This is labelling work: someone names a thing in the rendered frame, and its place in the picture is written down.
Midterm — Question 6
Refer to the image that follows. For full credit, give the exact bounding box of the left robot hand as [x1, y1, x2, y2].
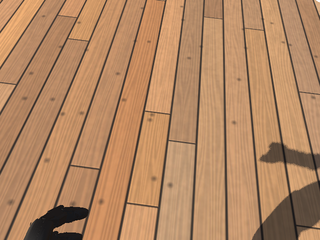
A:
[23, 205, 89, 240]

